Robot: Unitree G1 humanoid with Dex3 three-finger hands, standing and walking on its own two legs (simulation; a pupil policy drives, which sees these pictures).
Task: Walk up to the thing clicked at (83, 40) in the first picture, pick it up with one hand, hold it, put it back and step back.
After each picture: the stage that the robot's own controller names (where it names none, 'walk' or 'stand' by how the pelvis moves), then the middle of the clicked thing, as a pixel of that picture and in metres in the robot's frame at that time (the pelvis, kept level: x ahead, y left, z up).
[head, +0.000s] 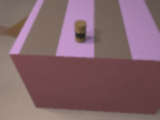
stand; (80, 31) +0.75 +0.04 -0.05
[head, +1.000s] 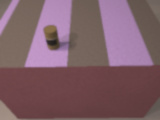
rise first; (52, 38) +0.65 +0.20 -0.02
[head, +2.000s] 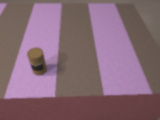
stand; (37, 62) +0.49 +0.23 -0.03
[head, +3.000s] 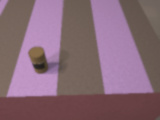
stand; (39, 60) +0.50 +0.22 -0.05
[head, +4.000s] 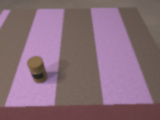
stand; (37, 70) +0.47 +0.23 -0.05
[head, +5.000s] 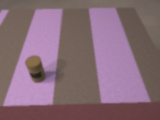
stand; (36, 69) +0.48 +0.24 -0.05
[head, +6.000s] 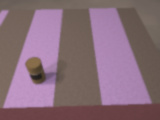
stand; (36, 71) +0.47 +0.24 -0.05
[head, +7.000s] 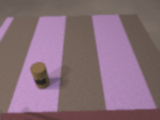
rise first; (40, 76) +0.46 +0.23 -0.05
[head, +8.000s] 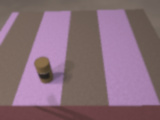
go down; (44, 70) +0.47 +0.22 -0.05
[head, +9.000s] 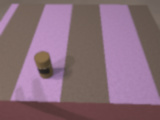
go down; (44, 65) +0.48 +0.21 -0.04
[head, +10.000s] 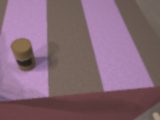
go down; (24, 55) +0.47 +0.20 +0.01
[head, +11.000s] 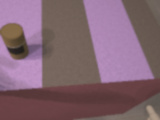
close in; (15, 42) +0.48 +0.21 +0.03
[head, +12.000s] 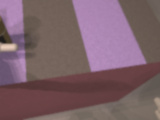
close; out of the picture +0.50 +0.22 +0.06
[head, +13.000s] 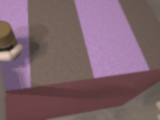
lift; (5, 42) +0.47 +0.21 +0.05
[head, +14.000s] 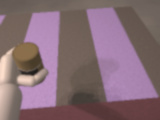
lift; (31, 65) +0.33 +0.16 +0.18
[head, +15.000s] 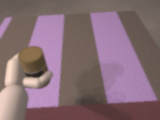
hold; (35, 68) +0.33 +0.16 +0.16
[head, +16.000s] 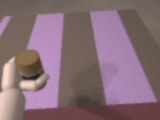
hold; (32, 71) +0.33 +0.17 +0.14
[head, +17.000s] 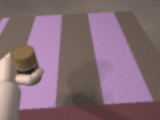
crouch; (27, 66) +0.35 +0.19 +0.14
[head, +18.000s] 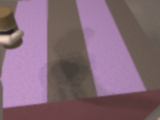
lower; (7, 28) +0.47 +0.22 +0.17
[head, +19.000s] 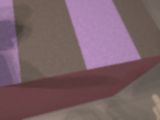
lower; out of the picture +0.53 +0.23 +0.07
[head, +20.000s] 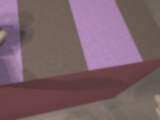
lower; out of the picture +0.51 +0.23 +0.05
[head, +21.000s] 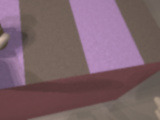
lower; out of the picture +0.51 +0.23 +0.05
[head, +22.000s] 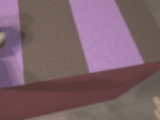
lower; out of the picture +0.51 +0.23 +0.05
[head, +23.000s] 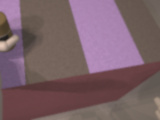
open; (0, 32) +0.51 +0.20 +0.05
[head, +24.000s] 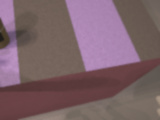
rise; out of the picture +0.51 +0.21 +0.05
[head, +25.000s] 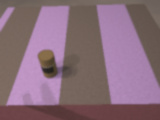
sink last; (48, 64) +0.48 +0.19 +0.00
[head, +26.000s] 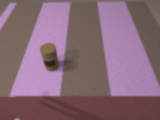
stand; (50, 57) +0.51 +0.19 -0.01
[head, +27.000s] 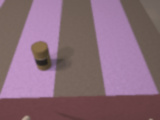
stand; (42, 56) +0.50 +0.20 +0.01
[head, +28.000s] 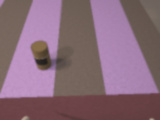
stand; (41, 55) +0.50 +0.20 +0.01
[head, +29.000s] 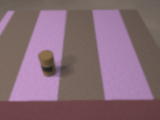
stand; (47, 63) +0.52 +0.19 -0.04
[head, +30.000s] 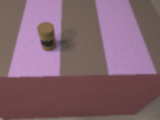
walk; (47, 37) +0.57 +0.16 -0.02
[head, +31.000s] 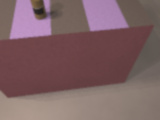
walk; (38, 7) +0.80 +0.28 -0.02
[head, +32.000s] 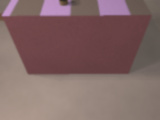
stand; out of the picture +1.11 +0.19 -0.03
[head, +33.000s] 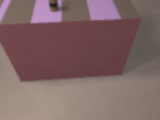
stand; (53, 2) +1.08 +0.24 -0.05
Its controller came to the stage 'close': yes
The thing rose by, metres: 0.20
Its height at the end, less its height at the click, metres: +0.00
